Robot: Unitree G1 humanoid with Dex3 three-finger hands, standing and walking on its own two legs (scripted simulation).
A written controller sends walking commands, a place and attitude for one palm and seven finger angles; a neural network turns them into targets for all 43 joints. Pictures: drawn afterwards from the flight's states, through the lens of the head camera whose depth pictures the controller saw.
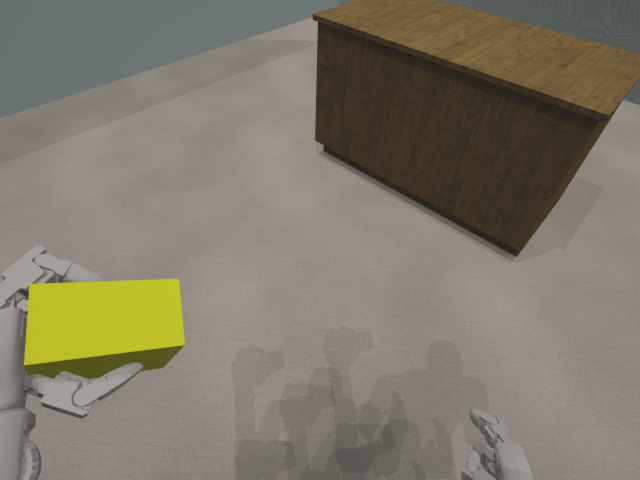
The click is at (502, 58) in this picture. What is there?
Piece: table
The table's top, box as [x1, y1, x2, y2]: [313, 0, 639, 121]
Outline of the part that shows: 313,14 313,19 602,121 606,120 639,78 638,53 440,0 356,0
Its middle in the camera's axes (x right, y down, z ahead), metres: +0.60 -0.80 +1.53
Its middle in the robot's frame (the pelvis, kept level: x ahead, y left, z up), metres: +1.70 -0.50 -0.07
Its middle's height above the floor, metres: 0.70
